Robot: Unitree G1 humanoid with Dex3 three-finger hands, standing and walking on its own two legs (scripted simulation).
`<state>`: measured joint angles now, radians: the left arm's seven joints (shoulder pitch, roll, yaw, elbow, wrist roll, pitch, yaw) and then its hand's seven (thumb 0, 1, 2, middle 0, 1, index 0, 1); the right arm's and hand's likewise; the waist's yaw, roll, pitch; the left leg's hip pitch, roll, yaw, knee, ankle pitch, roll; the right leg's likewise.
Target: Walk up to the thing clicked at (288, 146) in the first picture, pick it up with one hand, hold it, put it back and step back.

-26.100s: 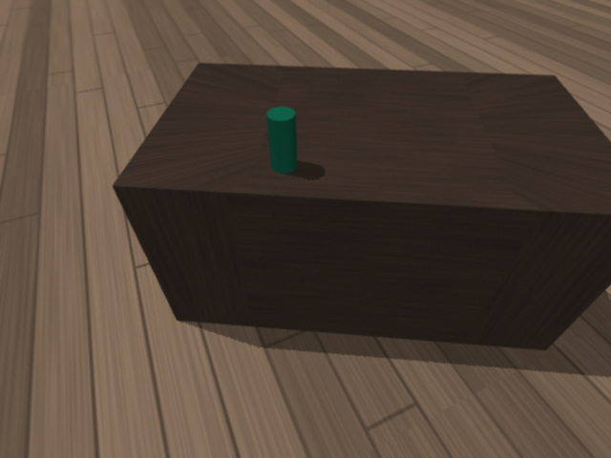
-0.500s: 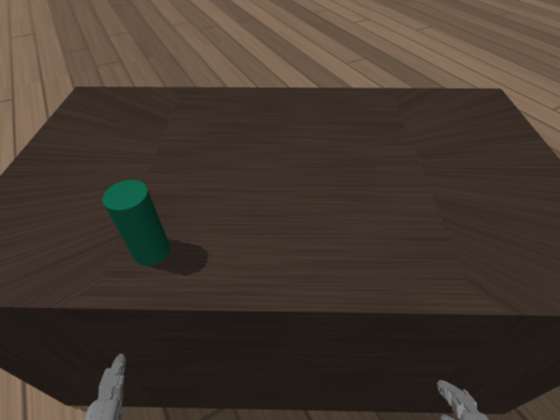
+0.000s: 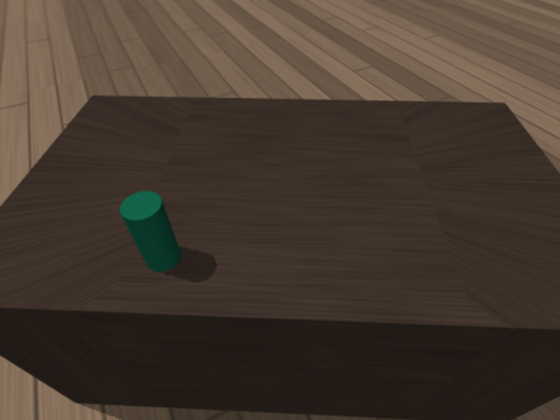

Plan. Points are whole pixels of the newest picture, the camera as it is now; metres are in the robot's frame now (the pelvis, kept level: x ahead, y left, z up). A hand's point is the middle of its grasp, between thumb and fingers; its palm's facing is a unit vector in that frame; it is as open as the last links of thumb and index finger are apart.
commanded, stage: stand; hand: left
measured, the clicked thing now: (153, 233) +0.47 +0.26 -0.02
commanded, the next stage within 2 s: none
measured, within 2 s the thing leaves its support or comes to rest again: neither
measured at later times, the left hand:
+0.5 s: hand out of the picture +0.06 +0.25 -0.13, palm faces -0.01 -0.94 -0.35, open 8.1 cm
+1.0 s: hand out of the picture +0.06 +0.26 -0.13, palm faces -0.01 -0.94 -0.35, open 7.4 cm
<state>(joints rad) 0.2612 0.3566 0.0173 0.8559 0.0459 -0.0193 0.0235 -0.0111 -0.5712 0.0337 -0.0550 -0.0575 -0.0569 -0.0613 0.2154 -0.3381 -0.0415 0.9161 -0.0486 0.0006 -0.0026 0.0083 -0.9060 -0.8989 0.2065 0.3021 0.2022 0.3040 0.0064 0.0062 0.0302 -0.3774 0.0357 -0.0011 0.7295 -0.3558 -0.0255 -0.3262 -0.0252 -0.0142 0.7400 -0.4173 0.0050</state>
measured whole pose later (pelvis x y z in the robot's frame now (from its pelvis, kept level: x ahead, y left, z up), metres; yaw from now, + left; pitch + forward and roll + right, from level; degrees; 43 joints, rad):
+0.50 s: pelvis +0.00 +0.01 +0.03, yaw +0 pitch -3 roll +0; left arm 0.14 0.33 0.00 1.14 0.02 -0.02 0.02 0.00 0.76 0.87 -0.20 -0.30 -0.20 -0.30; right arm 0.13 -0.32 -0.01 1.14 -0.03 -0.01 -0.01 0.00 -0.91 -0.90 0.21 0.30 0.20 0.30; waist 0.01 0.01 0.05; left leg -0.16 0.03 0.00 0.40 -0.19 -0.02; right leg -0.10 -0.03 -0.02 0.39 -0.24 0.02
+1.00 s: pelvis +0.00 +0.01 +0.03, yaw +0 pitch -3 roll +0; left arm 0.11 0.33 0.00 1.18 0.02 -0.02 0.01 0.00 0.90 0.89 -0.20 -0.30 -0.20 -0.31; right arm 0.12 -0.33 -0.01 1.17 -0.02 -0.01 0.00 0.00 -0.91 -0.90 0.21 0.30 0.20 0.30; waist 0.00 0.01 0.05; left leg -0.14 0.02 0.01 0.34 -0.16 -0.01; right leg -0.08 -0.04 -0.02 0.33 -0.21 0.03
